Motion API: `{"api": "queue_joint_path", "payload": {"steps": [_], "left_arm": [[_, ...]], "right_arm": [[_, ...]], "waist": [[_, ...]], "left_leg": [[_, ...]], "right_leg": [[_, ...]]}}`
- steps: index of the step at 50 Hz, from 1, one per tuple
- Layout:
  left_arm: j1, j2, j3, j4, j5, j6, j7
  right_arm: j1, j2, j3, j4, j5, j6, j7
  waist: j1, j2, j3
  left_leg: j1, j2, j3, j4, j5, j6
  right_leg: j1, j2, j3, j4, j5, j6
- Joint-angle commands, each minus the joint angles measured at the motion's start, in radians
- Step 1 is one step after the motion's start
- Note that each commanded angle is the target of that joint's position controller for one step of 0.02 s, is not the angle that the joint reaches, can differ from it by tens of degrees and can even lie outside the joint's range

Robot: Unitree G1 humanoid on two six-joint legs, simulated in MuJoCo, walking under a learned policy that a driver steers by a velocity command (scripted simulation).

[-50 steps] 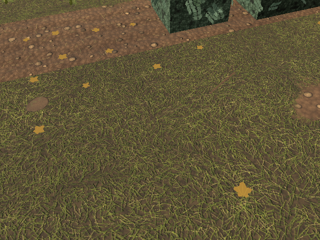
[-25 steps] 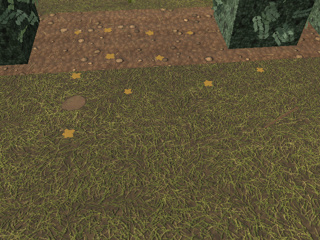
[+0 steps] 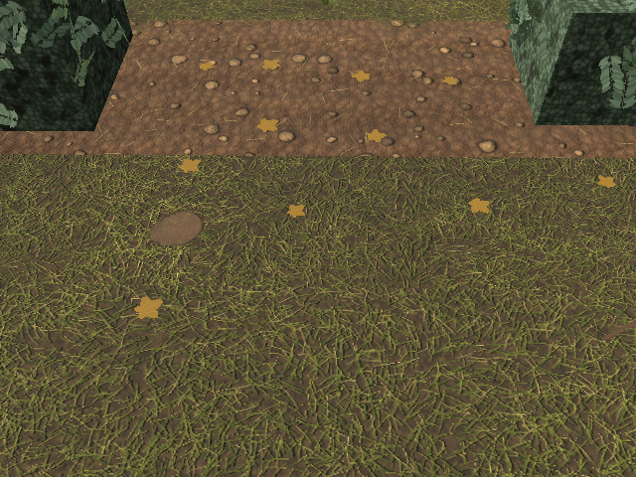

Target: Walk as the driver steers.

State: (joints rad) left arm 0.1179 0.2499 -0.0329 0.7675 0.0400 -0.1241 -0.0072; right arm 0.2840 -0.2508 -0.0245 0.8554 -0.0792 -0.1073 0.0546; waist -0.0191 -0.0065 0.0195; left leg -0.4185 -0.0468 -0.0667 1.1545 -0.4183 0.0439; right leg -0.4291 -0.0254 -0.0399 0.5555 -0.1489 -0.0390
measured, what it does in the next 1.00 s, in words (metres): goes down: left foot, then right foot 0.17 m lower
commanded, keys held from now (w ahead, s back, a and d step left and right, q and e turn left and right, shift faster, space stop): w+q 0.38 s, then w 0.16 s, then w+e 0.46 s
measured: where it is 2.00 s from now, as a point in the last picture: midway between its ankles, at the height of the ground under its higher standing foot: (276, 344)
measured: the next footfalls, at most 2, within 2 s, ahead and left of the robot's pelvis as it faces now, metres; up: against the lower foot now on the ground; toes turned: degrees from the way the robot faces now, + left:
left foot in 0.46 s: +0.25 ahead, +0.19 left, +0.00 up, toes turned +20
right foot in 0.88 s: +0.65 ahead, +0.05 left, -0.17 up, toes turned +8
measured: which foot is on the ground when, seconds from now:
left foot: up 0.00-0.44, down 0.46-0.90, up 0.92-1.00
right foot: down 0.00-0.48, up 0.50-0.86, down 0.88-1.00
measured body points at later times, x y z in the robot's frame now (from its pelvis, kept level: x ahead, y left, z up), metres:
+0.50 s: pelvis +0.24 +0.06 -0.02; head +0.24 +0.07 +0.43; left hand +0.13 +0.29 -0.16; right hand +0.46 -0.12 -0.12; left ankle +0.22 +0.17 -0.73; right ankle +0.10 -0.11 -0.69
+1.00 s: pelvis +0.56 +0.11 -0.17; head +0.57 +0.10 +0.28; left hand +0.56 +0.37 -0.30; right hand +0.56 -0.12 -0.32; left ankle +0.39 +0.23 -0.68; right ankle +0.61 +0.05 -0.90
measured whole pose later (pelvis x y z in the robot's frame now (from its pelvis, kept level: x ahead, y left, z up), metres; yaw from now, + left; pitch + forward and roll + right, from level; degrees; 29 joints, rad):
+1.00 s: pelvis +0.56 +0.11 -0.17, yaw +8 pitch -2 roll +1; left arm 0.32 0.25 0.04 0.93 0.07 -0.07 -0.05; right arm 0.45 -0.19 0.04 0.98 -0.08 -0.08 0.07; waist -0.01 0.00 0.04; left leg -0.40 0.02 -0.05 1.67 -0.56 -0.01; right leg -0.27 0.06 -0.03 0.52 -0.23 -0.09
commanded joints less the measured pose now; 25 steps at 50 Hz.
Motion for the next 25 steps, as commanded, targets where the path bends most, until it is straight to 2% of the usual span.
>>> {"api": "queue_joint_path", "payload": {"steps": [1, 2, 4, 5, 6, 8, 10, 11, 12, 13, 14, 16, 19, 20, 21, 22, 23, 24, 25], "left_arm": [[0.175, 0.031, 0.011, 0.025, -0.009, 0.003, 0.028], [0.159, 0.022, 0.012, 0.023, -0.004, -0.001, 0.038], [0.149, 0.059, 0.031, 0.029, 0.006, -0.015, 0.051], [0.155, 0.067, 0.035, 0.039, 0.016, -0.02, 0.051], [0.197, 0.064, 0.035, 0.057, 0.026, -0.017, 0.045], [0.26, 0.069, 0.04, 0.098, 0.044, -0.013, 0.028], [0.277, 0.076, 0.042, 0.113, 0.05, -0.011, 0.01], [0.296, 0.071, 0.04, 0.131, 0.071, -0.009, 0.005], [0.282, 0.068, 0.036, 0.129, 0.07, -0.011, 0.006], [0.279, 0.071, 0.034, 0.119, 0.076, -0.011, 0.011], [0.3, 0.082, 0.036, 0.143, 0.067, -0.016, 0.011], [0.371, 0.104, 0.045, 0.173, 0.061, -0.014, 0.022], [0.404, 0.14, 0.067, 0.177, 0.049, -0.009, 0.037], [0.375, 0.149, 0.071, 0.167, 0.044, -0.003, 0.034], [0.326, 0.178, 0.079, 0.142, 0.067, 0.003, 0.026], [0.263, 0.216, 0.094, 0.133, 0.081, 0.005, 0.008], [0.196, 0.245, 0.104, 0.136, 0.063, 0.004, -0.019], [0.214, 0.201, 0.103, 0.137, 0.075, 0.003, -0.049], [0.193, 0.122, 0.123, 0.105, -0.088, 0.026, -0.014]], "right_arm": [[0.021, -0.007, 0.008, -0.049, -0.019, 0.002, -0.036], [0.002, 0.008, 0.01, -0.058, -0.018, 0.007, -0.025], [-0.069, -0.001, 0.011, -0.081, 0.008, 0.007, 0.003], [-0.096, -0.003, 0.012, -0.088, 0.016, 0.005, 0.015], [-0.113, -0.001, 0.013, -0.098, 0.016, 0.004, 0.028], [-0.117, 0.0, 0.016, -0.103, 0.013, 0.013, 0.046], [-0.123, -0.014, 0.011, -0.12, 0.008, 0.025, 0.059], [-0.077, -0.016, 0.012, -0.115, 0.002, 0.027, 0.061], [-0.076, -0.036, 0.003, -0.119, 0.0, 0.028, 0.055], [-0.078, -0.045, 0.001, -0.123, -0.013, 0.024, 0.057], [-0.111, -0.047, -0.004, -0.142, -0.005, 0.025, 0.048], [-0.168, -0.042, -0.005, -0.172, -0.001, 0.026, 0.039], [-0.224, -0.013, -0.002, -0.211, 0.007, 0.025, 0.038], [-0.21, -0.016, -0.006, -0.211, 0.012, 0.022, 0.036], [-0.128, -0.027, -0.018, -0.195, 0.008, 0.01, 0.037], [0.041, -0.065, -0.043, -0.141, 0.014, -0.007, 0.034], [0.18, -0.126, -0.076, -0.093, 0.017, -0.021, 0.016], [0.299, -0.197, -0.108, -0.045, -0.007, -0.036, -0.021], [0.331, -0.25, -0.109, 0.031, 0.072, 0.038, -0.042]], "waist": [[0.045, -0.069, -0.07], [0.036, -0.059, -0.083], [0.052, -0.027, -0.052], [0.052, -0.026, -0.035], [0.061, -0.018, -0.031], [0.061, -0.039, -0.011], [0.054, -0.045, 0.005], [0.04, -0.059, 0.011], [0.031, -0.056, 0.025], [0.042, -0.041, 0.021], [0.057, -0.051, 0.043], [0.105, -0.053, 0.062], [0.14, -0.069, 0.074], [0.124, -0.081, 0.079], [0.076, -0.089, 0.049], [-0.017, -0.067, 0.023], [-0.117, -0.068, -0.001], [-0.159, 0.058, -0.055], [-0.119, 0.32, -0.041]], "left_leg": [[-0.287, 0.149, -0.031, 0.047, 0.093, -0.002], [-0.257, 0.158, -0.025, 0.004, 0.084, -0.011], [-0.254, 0.161, 0.0, -0.102, 0.163, -0.031], [-0.249, 0.164, 0.016, -0.148, 0.227, -0.035], [-0.256, 0.167, 0.019, -0.176, 0.283, -0.04], [-0.248, 0.169, 0.026, -0.223, 0.38, -0.038], [-0.199, 0.157, 0.042, -0.23, 0.414, -0.028], [-0.194, 0.167, -0.006, -0.126, 0.477, -0.019], [-0.254, 0.174, -0.027, -0.135, 0.474, -0.01], [-0.231, 0.152, 0.016, -0.082, 0.456, -0.004], [-0.307, 0.175, -0.024, -0.138, 0.419, -0.003], [-0.366, 0.173, 0.003, -0.186, 0.332, -0.009], [-0.304, 0.147, 0.092, -0.272, 0.175, -0.013], [-0.203, 0.123, 0.13, -0.292, 0.128, -0.008], [0.038, 0.05, 0.199, -0.215, 0.15, 0.0], [0.239, -0.009, 0.229, -0.247, 0.206, 0.006], [0.413, -0.038, 0.236, -0.448, 0.26, 0.042], [0.683, -0.02, 0.164, -0.508, 0.403, 0.135], [0.733, 0.255, -0.241, -0.589, 1.004, 0.218]], "right_leg": [[0.347, -0.296, 0.383, -0.377, -0.104, -0.196], [0.347, -0.287, 0.325, -0.401, -0.048, -0.188], [0.342, -0.257, 0.193, -0.444, 0.052, -0.183], [0.331, -0.249, 0.131, -0.458, 0.127, -0.189], [0.333, -0.252, 0.088, -0.46, 0.199, -0.198], [0.338, -0.252, 0.009, -0.45, 0.301, -0.203], [0.302, -0.244, -0.052, -0.43, 0.288, -0.201], [0.303, -0.279, -0.037, -0.4, 0.3, -0.209], [0.351, -0.295, -0.043, -0.39, 0.29, -0.213], [0.351, -0.272, -0.07, -0.346, 0.26, -0.202], [0.425, -0.305, -0.053, -0.346, 0.245, -0.204], [0.548, -0.318, -0.059, -0.307, 0.266, -0.189], [0.597, -0.315, -0.119, -0.263, 0.374, -0.172], [0.53, -0.302, -0.144, -0.244, 0.461, -0.162], [0.367, -0.271, -0.196, -0.162, 0.625, -0.146], [0.248, -0.234, -0.245, -0.003, 0.69, -0.124], [0.155, -0.203, -0.24, 0.182, 0.596, -0.106], [-0.081, -0.125, -0.214, 0.513, 0.281, -0.057], [-0.358, 0.015, -0.186, 0.992, -0.428, 0.017]]}}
